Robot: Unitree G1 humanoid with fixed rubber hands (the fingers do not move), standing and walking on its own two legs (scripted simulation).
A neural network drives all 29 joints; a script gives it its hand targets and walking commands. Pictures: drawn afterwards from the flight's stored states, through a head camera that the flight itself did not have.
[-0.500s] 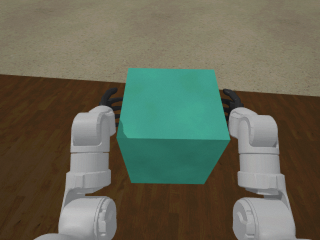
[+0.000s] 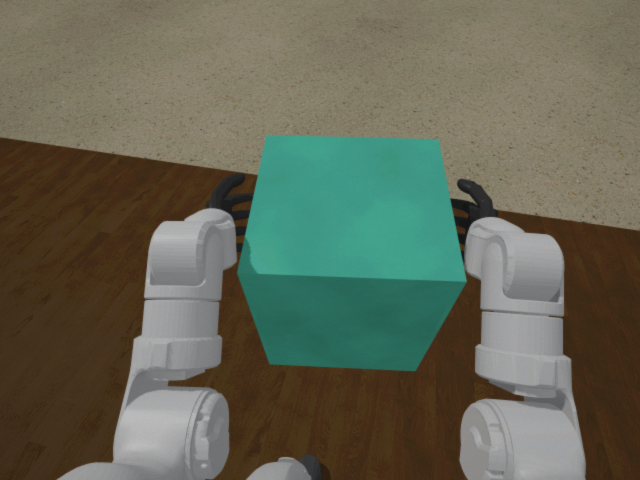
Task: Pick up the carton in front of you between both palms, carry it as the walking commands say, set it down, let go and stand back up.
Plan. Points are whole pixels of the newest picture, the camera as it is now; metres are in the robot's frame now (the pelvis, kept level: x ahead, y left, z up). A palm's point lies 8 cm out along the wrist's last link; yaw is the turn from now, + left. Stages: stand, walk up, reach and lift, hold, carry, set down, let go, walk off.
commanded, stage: carry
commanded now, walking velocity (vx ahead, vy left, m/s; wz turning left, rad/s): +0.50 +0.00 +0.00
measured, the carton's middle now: (346, 261) +0.38 +0.02 +0.06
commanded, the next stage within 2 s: none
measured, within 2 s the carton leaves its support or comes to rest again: neither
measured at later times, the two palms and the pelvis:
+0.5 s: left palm (281, 111) +0.67 +0.16 +0.09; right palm (454, 119) +0.67 -0.14 +0.10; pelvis +0.31 +0.02 -0.03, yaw +1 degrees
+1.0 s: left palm (297, 55) +0.96 +0.17 +0.06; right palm (426, 59) +0.98 -0.13 +0.05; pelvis +0.61 +0.00 -0.06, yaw +1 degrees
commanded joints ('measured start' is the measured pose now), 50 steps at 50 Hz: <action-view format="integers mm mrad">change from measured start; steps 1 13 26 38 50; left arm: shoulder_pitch -672 -690 -587 -806 -654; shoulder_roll -1051 -1133 -970 -1177 -1053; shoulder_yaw -637 -609 -602 -632 -654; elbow -31 -119 -63 -115 -151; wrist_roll -432 -378 -295 -472 -450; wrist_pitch -5 -36 -5 -46 -32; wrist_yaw -263 -183 -193 -252 -252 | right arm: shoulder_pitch -612 -792 -649 -733 -638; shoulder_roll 971 1157 1044 1148 1029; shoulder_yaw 609 671 684 626 687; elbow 41 -101 9 -5 -79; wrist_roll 342 527 476 428 378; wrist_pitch -12 -52 -44 -74 -52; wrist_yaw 206 253 269 207 175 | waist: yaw -79 -116 -150 -57 41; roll -120 73 100 -76 -125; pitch -407 -472 -373 -422 -365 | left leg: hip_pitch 379 677 688 -107 -162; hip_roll -20 232 108 59 -33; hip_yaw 45 -311 -125 -102 41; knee -139 -50 193 681 102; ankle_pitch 104 208 387 -487 -49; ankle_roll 26 112 45 -52 -23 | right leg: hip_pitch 117 -657 -368 45 322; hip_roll -164 -131 -14 -308 -173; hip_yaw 27 41 -90 335 123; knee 300 553 -130 -179 -24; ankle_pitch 922 120 658 501 1003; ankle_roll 5 72 -16 -121 -50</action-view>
